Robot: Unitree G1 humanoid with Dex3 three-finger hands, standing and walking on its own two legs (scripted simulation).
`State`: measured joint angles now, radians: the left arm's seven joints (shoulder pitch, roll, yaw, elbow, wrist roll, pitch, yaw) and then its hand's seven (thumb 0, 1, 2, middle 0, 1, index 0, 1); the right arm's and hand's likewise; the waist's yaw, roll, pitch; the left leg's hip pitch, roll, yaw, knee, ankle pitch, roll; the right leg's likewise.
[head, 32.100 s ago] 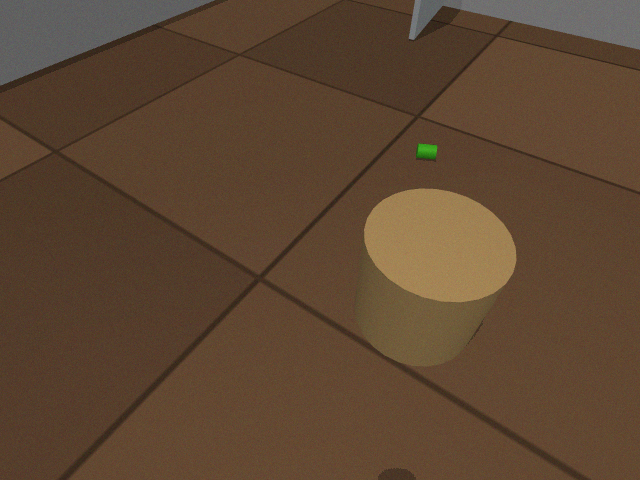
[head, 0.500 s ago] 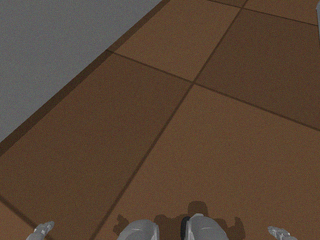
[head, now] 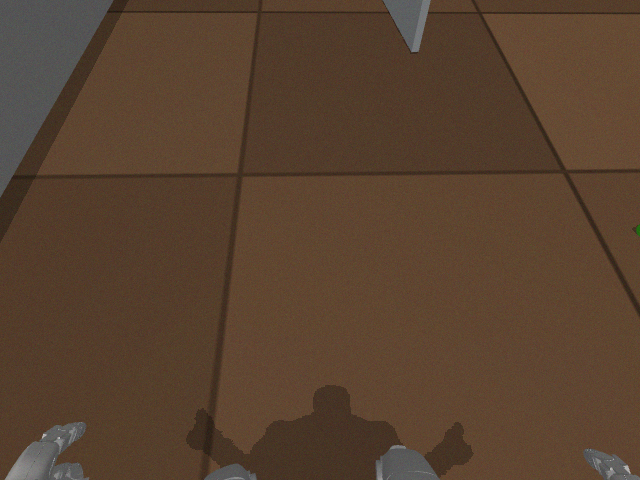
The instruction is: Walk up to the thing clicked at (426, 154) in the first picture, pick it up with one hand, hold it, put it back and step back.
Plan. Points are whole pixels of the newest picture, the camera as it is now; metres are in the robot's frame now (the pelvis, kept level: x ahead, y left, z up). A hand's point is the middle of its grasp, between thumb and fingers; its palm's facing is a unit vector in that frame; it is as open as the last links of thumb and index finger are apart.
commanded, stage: walk up
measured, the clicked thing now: out of the picture +1.01 -1.28 -0.72
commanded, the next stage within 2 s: none
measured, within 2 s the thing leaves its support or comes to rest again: neither
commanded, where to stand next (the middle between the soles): +0.14 -0.12 m, yaw -66 degrees
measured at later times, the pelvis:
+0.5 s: pelvis +0.02 -0.02 +0.01, yaw -25 degrees
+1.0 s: pelvis +0.06 -0.11 +0.00, yaw -45 degrees
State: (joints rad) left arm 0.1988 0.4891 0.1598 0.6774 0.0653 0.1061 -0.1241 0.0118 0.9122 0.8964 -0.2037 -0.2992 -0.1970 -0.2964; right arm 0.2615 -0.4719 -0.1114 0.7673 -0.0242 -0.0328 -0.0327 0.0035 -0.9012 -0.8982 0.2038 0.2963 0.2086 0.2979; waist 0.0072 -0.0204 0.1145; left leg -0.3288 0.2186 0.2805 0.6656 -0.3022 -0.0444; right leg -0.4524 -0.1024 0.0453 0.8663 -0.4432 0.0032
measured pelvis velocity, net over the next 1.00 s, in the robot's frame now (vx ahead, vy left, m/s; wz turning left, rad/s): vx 0.06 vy -0.11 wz -0.79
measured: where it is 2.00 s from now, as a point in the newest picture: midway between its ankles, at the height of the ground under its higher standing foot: outside the picture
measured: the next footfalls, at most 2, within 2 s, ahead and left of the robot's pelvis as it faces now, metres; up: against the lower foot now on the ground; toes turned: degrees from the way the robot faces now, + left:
right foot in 0.06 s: +0.04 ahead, -0.17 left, +0.00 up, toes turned -6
left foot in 0.34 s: +0.15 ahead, +0.03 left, +0.00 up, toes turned -14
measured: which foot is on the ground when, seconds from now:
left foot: down 0.00-0.08, up 0.10-0.32, down 0.34-0.78, up 0.80-1.00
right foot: up 0.00-0.04, down 0.06-0.36, up 0.38-0.76, down 0.78-1.00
